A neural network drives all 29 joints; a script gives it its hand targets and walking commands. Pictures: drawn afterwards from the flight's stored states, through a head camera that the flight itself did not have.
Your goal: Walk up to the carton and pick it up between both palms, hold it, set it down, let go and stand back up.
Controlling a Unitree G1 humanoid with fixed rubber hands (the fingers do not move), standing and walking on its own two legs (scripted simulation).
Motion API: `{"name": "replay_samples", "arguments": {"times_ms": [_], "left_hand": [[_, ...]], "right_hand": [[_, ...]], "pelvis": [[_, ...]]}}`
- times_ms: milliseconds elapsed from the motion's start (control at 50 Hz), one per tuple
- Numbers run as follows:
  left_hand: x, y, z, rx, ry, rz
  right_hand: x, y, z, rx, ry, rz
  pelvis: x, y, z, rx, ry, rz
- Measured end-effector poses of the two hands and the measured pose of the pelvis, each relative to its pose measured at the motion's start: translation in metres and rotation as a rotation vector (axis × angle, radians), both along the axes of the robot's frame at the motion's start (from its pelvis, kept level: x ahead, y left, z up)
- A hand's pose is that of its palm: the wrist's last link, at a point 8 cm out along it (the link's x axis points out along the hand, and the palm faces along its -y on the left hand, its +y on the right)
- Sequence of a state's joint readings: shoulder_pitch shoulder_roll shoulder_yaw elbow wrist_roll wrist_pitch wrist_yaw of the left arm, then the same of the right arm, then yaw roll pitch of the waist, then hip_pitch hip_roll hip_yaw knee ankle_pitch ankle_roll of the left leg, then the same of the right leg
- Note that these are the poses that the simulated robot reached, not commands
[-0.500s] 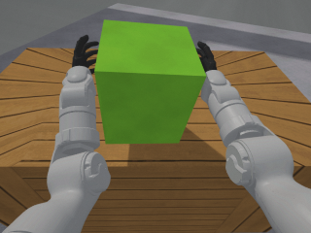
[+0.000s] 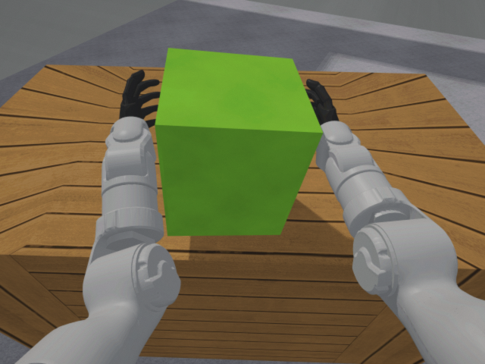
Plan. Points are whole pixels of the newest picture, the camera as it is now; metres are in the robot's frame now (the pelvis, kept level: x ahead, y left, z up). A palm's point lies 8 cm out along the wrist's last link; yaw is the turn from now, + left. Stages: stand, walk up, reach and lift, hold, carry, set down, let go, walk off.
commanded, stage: set down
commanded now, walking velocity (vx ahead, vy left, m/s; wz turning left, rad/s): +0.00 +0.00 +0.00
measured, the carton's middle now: (228, 149) +0.44 +0.08 +0.14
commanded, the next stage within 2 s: none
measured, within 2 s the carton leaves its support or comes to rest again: rests again in 1.56 s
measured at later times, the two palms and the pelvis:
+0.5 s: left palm (145, 141) +0.41 +0.22 +0.17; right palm (325, 143) +0.44 -0.08 +0.16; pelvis +0.00 +0.00 +0.00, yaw +0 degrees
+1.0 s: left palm (128, 143) +0.41 +0.25 +0.16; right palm (305, 140) +0.45 -0.05 +0.15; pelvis +0.00 +0.02 +0.00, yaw +0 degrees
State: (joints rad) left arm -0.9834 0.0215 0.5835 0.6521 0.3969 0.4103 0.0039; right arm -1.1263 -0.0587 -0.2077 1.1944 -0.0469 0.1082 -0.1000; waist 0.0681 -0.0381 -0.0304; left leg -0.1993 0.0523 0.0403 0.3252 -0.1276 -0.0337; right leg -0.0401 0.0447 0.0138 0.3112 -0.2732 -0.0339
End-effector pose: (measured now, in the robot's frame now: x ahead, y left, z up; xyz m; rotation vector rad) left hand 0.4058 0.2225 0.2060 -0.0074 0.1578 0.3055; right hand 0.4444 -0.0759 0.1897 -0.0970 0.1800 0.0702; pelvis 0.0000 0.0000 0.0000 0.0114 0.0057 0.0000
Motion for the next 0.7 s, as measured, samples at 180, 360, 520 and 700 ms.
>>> {"name": "replay_samples", "arguments": {"times_ms": [180, 360, 520, 700], "left_hand": [[0.012, 0.019, -0.012, -0.001, 0.002, 0.007], [0.011, 0.015, -0.031, -0.019, 0.016, 0.018], [0.0, -0.01, -0.036, -0.018, 0.019, 0.009], [-0.007, -0.014, -0.031, 0.008, 0.015, -0.004]], "right_hand": [[0.014, 0.019, -0.008, -0.009, 0.001, 0.01], [0.012, 0.015, -0.026, 0.027, 0.023, 0.0], [-0.003, -0.01, -0.033, 0.025, 0.025, -0.008], [-0.009, -0.015, -0.024, 0.008, 0.009, -0.001]], "pelvis": [[0.009, 0.016, 0.001, 0.0, 0.024, 0.005], [0.004, 0.016, 0.0, 0.0, 0.06, 0.0], [-0.006, -0.001, 0.0, -0.004, 0.061, -0.009], [-0.009, -0.007, 0.0, -0.003, 0.057, -0.011]]}}
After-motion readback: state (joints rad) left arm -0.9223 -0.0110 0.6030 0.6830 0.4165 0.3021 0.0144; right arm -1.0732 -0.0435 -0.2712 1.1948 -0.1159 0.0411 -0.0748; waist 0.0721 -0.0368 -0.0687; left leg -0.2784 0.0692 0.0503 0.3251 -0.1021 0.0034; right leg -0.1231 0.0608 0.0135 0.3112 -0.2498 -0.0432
